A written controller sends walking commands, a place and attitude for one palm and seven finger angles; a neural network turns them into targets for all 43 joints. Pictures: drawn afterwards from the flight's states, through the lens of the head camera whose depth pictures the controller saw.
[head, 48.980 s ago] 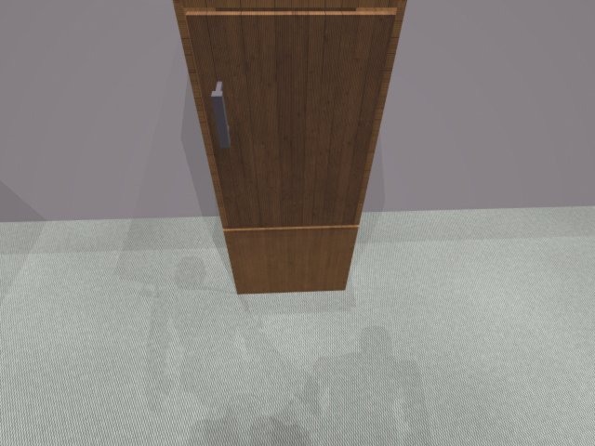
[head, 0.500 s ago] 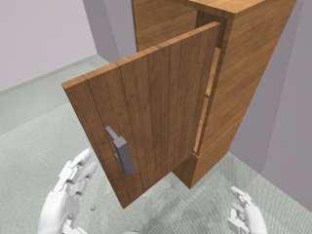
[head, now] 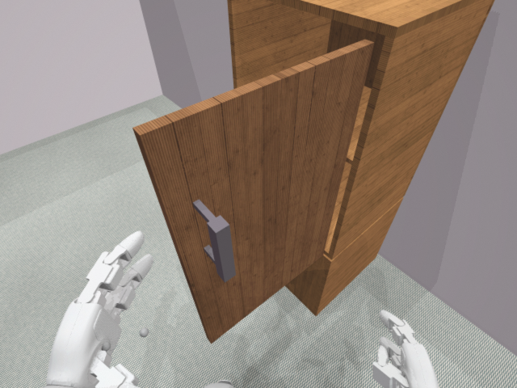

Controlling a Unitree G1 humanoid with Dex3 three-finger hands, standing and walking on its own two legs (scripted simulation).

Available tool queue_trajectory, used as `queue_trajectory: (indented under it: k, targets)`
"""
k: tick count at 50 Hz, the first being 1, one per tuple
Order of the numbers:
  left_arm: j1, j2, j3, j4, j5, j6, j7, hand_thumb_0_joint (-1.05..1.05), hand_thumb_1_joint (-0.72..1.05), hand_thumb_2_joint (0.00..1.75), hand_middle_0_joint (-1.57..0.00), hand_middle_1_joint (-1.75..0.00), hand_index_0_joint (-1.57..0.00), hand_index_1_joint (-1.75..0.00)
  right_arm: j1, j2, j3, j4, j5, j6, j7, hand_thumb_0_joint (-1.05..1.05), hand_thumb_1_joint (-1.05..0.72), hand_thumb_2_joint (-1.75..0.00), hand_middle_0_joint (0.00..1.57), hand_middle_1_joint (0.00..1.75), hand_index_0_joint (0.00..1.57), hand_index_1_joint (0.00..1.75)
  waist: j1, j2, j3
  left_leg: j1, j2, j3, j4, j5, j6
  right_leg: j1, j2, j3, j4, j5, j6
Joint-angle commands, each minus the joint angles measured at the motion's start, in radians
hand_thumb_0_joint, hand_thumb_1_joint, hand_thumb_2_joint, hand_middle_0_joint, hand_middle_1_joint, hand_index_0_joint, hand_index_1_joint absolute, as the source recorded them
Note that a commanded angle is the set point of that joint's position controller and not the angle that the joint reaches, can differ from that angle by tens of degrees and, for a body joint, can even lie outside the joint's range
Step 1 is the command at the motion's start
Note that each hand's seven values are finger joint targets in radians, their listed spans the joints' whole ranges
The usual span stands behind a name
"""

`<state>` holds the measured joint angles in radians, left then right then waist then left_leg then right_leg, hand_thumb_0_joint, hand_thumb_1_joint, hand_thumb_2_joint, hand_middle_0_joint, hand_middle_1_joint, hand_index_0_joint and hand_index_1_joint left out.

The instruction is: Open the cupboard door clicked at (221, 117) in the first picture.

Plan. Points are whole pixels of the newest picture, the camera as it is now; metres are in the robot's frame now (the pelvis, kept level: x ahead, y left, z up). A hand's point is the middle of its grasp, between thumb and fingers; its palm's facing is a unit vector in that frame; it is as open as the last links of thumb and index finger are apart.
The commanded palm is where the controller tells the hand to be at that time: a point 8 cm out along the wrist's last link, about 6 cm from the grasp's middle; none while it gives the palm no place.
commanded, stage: draw the hand back to the body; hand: left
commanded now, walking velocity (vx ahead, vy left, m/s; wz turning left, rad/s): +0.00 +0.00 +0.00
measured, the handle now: (214, 241) +0.30 +0.09 +0.11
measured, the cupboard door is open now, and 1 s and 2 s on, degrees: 88 88 88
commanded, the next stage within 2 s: step back with the hand held close in 1.34 s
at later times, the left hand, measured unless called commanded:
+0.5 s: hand (87, 297) +0.18 +0.21 +0.15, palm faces +0.24 -0.92 -0.32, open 14.5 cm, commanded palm +0.15 +0.26 +0.18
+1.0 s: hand (55, 221) +0.25 +0.26 +0.20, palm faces +0.40 -0.81 -0.42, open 8.6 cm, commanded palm +0.20 +0.30 +0.22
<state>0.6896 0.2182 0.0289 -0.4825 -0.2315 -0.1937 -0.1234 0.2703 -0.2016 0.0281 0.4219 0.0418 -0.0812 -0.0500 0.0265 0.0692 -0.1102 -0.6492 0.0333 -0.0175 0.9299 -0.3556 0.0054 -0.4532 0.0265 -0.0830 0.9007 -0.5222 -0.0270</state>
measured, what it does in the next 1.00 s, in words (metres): rises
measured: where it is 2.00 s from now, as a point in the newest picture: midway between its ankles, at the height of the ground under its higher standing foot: outside the picture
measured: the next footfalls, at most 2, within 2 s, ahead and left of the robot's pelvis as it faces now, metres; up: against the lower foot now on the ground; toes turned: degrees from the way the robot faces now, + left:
none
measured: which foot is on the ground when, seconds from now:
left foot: down 0.00-1.00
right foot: down 0.00-1.00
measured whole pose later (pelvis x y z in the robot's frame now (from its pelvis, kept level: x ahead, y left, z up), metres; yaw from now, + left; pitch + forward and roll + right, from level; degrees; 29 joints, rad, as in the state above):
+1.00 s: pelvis +0.05 +0.00 +0.05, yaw -2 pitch -2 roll +0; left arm 0.51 0.37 0.33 -0.45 -0.08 -0.04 0.13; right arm 0.19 -0.22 0.03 0.60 0.00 -0.05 -0.08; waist 0.07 0.04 0.00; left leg -0.20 0.01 0.05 0.46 -0.23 0.01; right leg -0.02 0.01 -0.02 0.39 -0.34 -0.01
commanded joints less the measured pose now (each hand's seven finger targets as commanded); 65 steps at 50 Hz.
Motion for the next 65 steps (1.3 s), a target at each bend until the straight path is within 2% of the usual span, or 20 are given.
queue_trajectory:
  k: [1, 2, 8, 9, 13, 14, 15, 16, 17, 19, 22, 26, 37, 41, 44, 48, 51, 56, 61, 65]
  targets:
    - [-0.03, 0.075, 0.078, -0.232, -0.039, -0.018, -0.008, 0.0, -0.5, 0.3, -0.15, -0.3, -0.15, -0.3, -0.133, -0.115, -0.04, -0.172, 0.007, -0.081, -0.021, 0.0, -0.9, -0.9, 0.2, 0.3, 0.2, 0.3, -0.003, -0.047, -0.009, 0.21, -0.024, -0.035, -0.181, -0.028, 0.03, -0.13, 0.01, 0.037, -0.253, 0.063, 0.019]
    - [-0.031, 0.086, 0.09, -0.225, -0.042, -0.005, -0.014, 0.0, -0.5, 0.3, -0.15, -0.3, -0.15, -0.3, -0.131, -0.115, -0.04, -0.167, 0.01, -0.085, -0.025, 0.0, -0.9, -0.9, 0.2, 0.3, 0.2, 0.3, -0.005, -0.066, -0.004, 0.212, -0.023, -0.031, -0.182, -0.021, 0.031, -0.13, 0.008, 0.04, -0.265, 0.064, 0.023]
    - [-0.063, 0.129, 0.151, -0.259, -0.055, 0.029, -0.034, 0.0, -0.5, 0.3, -0.15, -0.3, -0.15, -0.3, -0.129, -0.119, -0.033, -0.142, 0.012, -0.113, -0.03, 0.0, -0.9, -0.9, 0.2, 0.3, 0.2, 0.3, 0.01, -0.008, -0.012, 0.263, -0.025, -0.035, -0.22, 0.022, 0.028, -0.094, 0.011, 0.024, -0.273, 0.12, 0.017]
    - [-0.057, 0.132, 0.162, -0.278, -0.062, 0.032, -0.038, 0.0, -0.47, 0.32, -0.15, -0.3, -0.15, -0.3, -0.128, -0.119, -0.033, -0.14, 0.013, -0.118, -0.03, 0.0, -0.9, -0.9, 0.2, 0.3, 0.2, 0.3, 0.016, 0.015, -0.028, 0.279, -0.026, -0.034, -0.227, 0.037, 0.028, -0.084, 0.012, 0.02, -0.271, 0.141, 0.015]
    - [-0.042, 0.151, 0.209, -0.277, -0.085, 0.054, -0.054, 0.0, -0.32, 0.37, -0.16, -0.3, -0.16, -0.3, -0.134, -0.121, -0.035, -0.123, 0.018, -0.13, -0.028, 0.0, -0.9, -0.9, 0.2, 0.3, 0.2, 0.3, 0.025, 0.004, -0.033, 0.304, -0.027, -0.032, -0.242, 0.097, 0.025, -0.044, 0.017, 0.006, -0.273, 0.225, 0.016]
    - [-0.061, 0.283, 0.225, -0.344, 0.068, 0.052, 0.071, 0.0, -0.29, 0.39, -0.16, -0.3, -0.16, -0.3, -0.157, -0.113, -0.021, -0.141, 0.002, -0.114, -0.057, 0.0, -0.9, -0.9, 0.2, 0.3, 0.2, 0.3, 0.051, -0.006, 0.014, 0.32, -0.023, -0.011, -0.267, 0.071, 0.021, -0.043, -0.006, 0.082, -0.381, 0.205, 0.002]
    - [-0.025, 0.209, 0.199, -0.307, 0.081, 0.065, 0.125, 0.0, -0.26, 0.4, -0.16, -0.3, -0.16, -0.3, -0.146, -0.096, -0.016, -0.127, -0.005, -0.108, -0.069, 0.0, -0.9, -0.9, 0.2, 0.3, 0.2, 0.3, 0.026, -0.016, 0.051, 0.345, -0.026, 0.001, -0.273, 0.064, 0.019, -0.049, -0.018, 0.085, -0.421, 0.181, 0.002]
    - [-0.02, 0.201, 0.197, -0.297, 0.09, 0.076, 0.149, 0.0, -0.22, 0.42, -0.16, -0.3, -0.16, -0.3, -0.151, -0.1, -0.017, -0.12, -0.008, -0.107, -0.072, 0.0, -0.9, -0.9, 0.2, 0.3, 0.2, 0.3, 0.027, -0.052, 0.066, 0.344, -0.026, -0.006, -0.279, 0.054, 0.019, -0.042, -0.02, 0.083, -0.441, 0.159, 0.002]
    - [0.006, 0.162, 0.167, -0.273, 0.109, 0.086, 0.166, 0.0, -0.18, 0.43, -0.16, -0.3, -0.16, -0.3, -0.146, -0.096, -0.014, -0.111, -0.009, -0.096, -0.073, 0.0, -0.9, -0.9, 0.2, 0.3, 0.2, 0.3, 0.017, -0.048, 0.091, 0.365, -0.019, 0.0, -0.286, 0.062, 0.022, -0.043, -0.021, 0.076, -0.444, 0.167, 0.005]
    - [-0.041, 0.183, 0.177, -0.272, 0.132, 0.09, 0.197, 0.0, -0.12, 0.47, -0.16, -0.3, -0.16, -0.3, -0.154, -0.105, -0.014, -0.1, -0.014, -0.084, -0.076, 0.0, -0.9, -0.9, 0.2, 0.3, 0.2, 0.3, 0.012, -0.021, 0.109, 0.398, -0.017, 0.005, -0.318, 0.057, 0.022, -0.024, -0.022, 0.071, -0.471, 0.159, 0.007]
    - [-0.045, 0.202, 0.199, -0.26, 0.154, 0.084, 0.229, 0.0, -0.01, 0.51, -0.17, -0.3, -0.17, -0.3, -0.162, -0.112, -0.017, -0.083, -0.024, -0.08, -0.078, 0.0, -0.9, -0.9, 0.2, 0.3, 0.2, 0.3, 0.018, -0.039, 0.076, 0.457, -0.013, 0.008, -0.361, 0.106, 0.027, 0.041, -0.024, 0.066, -0.491, 0.214, 0.009]
    - [-0.093, 0.244, 0.24, -0.275, 0.172, 0.075, 0.257, 0.0, 0.13, 0.57, -0.17, -0.3, -0.17, -0.3, -0.17, -0.118, -0.016, -0.054, -0.032, -0.085, -0.074, 0.0, -0.9, -0.9, 0.2, 0.3, 0.2, 0.3, 0.027, -0.002, 0.033, 0.519, -0.011, 0.004, -0.419, 0.173, 0.026, 0.134, -0.022, 0.054, -0.497, 0.284, 0.005]
    - [-0.114, 0.256, 0.321, -0.223, 0.168, 0.083, 0.266, 0.0, 0.51, 0.74, -0.19, -0.3, -0.19, -0.3, -0.186, -0.124, -0.028, -0.009, -0.038, -0.059, -0.045, 0.0, -0.9, -0.9, 0.2, 0.3, 0.2, 0.3, 0.037, -0.006, 0.031, 0.609, 0.004, 0.015, -0.493, 0.409, 0.02, 0.248, -0.017, 0.047, -0.526, 0.468, 0.011]
    - [-0.171, 0.296, 0.374, -0.2, 0.165, 0.085, 0.268, 0.0, 0.65, 0.8, -0.19, -0.3, -0.19, -0.3, -0.193, -0.127, -0.033, 0.003, -0.04, -0.039, -0.041, 0.0, -0.9, -0.9, 0.2, 0.3, 0.2, 0.3, 0.04, -0.04, 0.029, 0.615, -0.001, 0.025, -0.5, 0.426, 0.021, 0.277, -0.017, 0.049, -0.547, 0.509, 0.01]
    - [-0.199, 0.313, 0.411, -0.21, 0.159, 0.081, 0.268, 0.0, 0.76, 0.84, -0.19, -0.3, -0.19, -0.3, -0.191, -0.125, -0.038, 0.008, -0.039, -0.032, -0.039, 0.0, -0.9, -0.9, 0.2, 0.3, 0.2, 0.3, 0.041, -0.003, -0.001, 0.646, 0.0, 0.035, -0.496, 0.466, 0.022, 0.282, -0.02, 0.052, -0.549, 0.544, 0.015]
    - [-0.249, 0.329, 0.44, -0.171, 0.152, 0.086, 0.268, 0.0, 0.9, 0.9, -0.2, -0.3, -0.2, -0.3, -0.197, -0.128, -0.04, 0.02, -0.038, -0.021, -0.039, 0.0, -0.9, -0.9, 0.2, 0.3, 0.2, 0.3, 0.038, -0.006, 0.018, 0.642, -0.008, 0.047, -0.495, 0.47, 0.025, 0.297, -0.023, 0.054, -0.563, 0.591, 0.016]
    - [-0.222, 0.276, 0.389, -0.138, 0.15, 0.09, 0.256, 0.0, 0.9, 0.9, -0.2, -0.3, -0.2, -0.3, -0.197, -0.129, -0.044, 0.022, -0.036, -0.014, -0.032, 0.0, -0.9, -0.9, 0.2, 0.3, 0.2, 0.3, 0.036, -0.003, 0.03, 0.643, -0.01, 0.05, -0.5, 0.475, 0.026, 0.306, -0.025, 0.053, -0.57, 0.596, 0.018]
    - [-0.221, 0.316, 0.413, -0.154, 0.149, 0.081, 0.254, 0.0, 0.9, 0.9, -0.2, -0.3, -0.2, -0.3, -0.209, -0.132, -0.053, 0.018, -0.038, -0.009, -0.034, 0.0, -0.9, -0.9, 0.2, 0.3, 0.2, 0.3, 0.044, -0.059, 0.02, 0.639, -0.016, 0.057, -0.505, 0.448, 0.032, 0.321, -0.026, 0.058, -0.577, 0.619, 0.022]
    - [-0.242, 0.345, 0.445, -0.176, 0.146, 0.066, 0.256, 0.0, 0.9, 0.9, -0.2, -0.3, -0.2, -0.3, -0.218, -0.124, -0.052, 0.023, -0.037, -0.013, -0.042, 0.0, -0.9, -0.9, 0.2, 0.3, 0.2, 0.3, 0.045, -0.048, 0.023, 0.638, -0.025, 0.07, -0.496, 0.425, 0.034, 0.321, -0.032, 0.069, -0.595, 0.645, 0.024]
    - [-0.243, 0.318, 0.428, -0.156, 0.144, 0.062, 0.252, 0.0, 0.9, 0.9, -0.2, -0.3, -0.2, -0.3, -0.22, -0.121, -0.052, 0.031, -0.036, -0.016, -0.042, 0.0, -0.9, -0.9, 0.2, 0.3, 0.2, 0.3, 0.039, 0.001, 0.051, 0.652, -0.025, 0.074, -0.502, 0.406, 0.032, 0.297, -0.03, 0.068, -0.606, 0.616, 0.027]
